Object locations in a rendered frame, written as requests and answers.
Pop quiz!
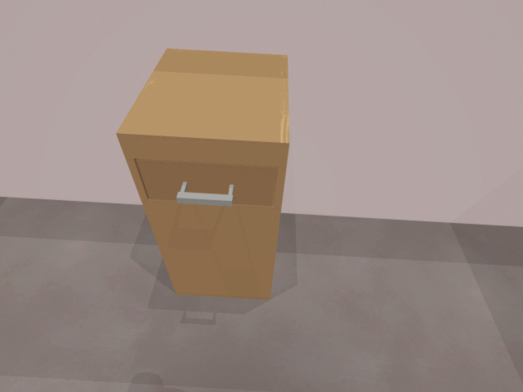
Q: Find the cabinet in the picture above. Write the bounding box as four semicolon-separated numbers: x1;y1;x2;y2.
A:
116;48;289;300

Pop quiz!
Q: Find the drawer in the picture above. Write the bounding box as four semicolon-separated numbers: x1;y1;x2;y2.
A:
136;158;276;206

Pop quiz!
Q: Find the handle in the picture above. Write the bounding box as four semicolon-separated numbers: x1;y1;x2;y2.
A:
177;182;234;207

